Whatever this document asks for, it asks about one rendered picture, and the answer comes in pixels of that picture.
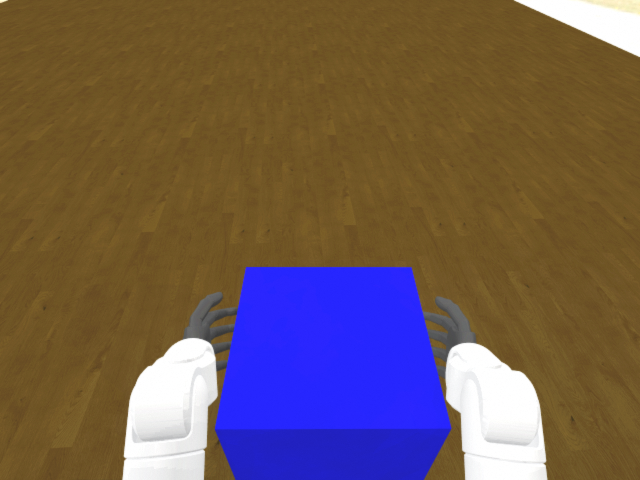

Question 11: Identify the right robot forearm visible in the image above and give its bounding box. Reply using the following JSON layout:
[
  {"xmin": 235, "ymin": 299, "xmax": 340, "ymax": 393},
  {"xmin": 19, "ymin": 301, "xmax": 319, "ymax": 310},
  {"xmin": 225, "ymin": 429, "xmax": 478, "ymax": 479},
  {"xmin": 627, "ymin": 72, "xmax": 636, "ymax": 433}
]
[{"xmin": 446, "ymin": 343, "xmax": 547, "ymax": 480}]

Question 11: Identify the robot right hand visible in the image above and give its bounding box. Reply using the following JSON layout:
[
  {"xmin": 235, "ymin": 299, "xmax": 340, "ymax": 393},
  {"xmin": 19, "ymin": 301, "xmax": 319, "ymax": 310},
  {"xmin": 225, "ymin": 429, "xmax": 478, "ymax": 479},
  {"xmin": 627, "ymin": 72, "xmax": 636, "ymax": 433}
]
[{"xmin": 422, "ymin": 296, "xmax": 477, "ymax": 379}]

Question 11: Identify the robot left hand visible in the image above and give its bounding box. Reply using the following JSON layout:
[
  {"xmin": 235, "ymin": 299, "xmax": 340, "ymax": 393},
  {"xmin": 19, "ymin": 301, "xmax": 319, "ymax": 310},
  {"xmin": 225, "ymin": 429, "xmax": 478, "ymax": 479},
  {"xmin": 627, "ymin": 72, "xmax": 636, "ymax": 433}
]
[{"xmin": 182, "ymin": 292, "xmax": 238, "ymax": 372}]

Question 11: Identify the left robot forearm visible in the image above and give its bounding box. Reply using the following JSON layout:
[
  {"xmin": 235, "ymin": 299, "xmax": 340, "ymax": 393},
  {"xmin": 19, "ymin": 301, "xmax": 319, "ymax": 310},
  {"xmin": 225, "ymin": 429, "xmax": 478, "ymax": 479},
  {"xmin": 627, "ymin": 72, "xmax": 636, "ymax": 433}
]
[{"xmin": 123, "ymin": 338, "xmax": 218, "ymax": 480}]

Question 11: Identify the carton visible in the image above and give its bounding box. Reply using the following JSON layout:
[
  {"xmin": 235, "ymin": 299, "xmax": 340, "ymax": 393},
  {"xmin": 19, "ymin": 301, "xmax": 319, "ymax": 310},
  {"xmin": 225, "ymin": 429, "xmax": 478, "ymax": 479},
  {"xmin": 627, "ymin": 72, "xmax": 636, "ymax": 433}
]
[{"xmin": 215, "ymin": 267, "xmax": 451, "ymax": 480}]

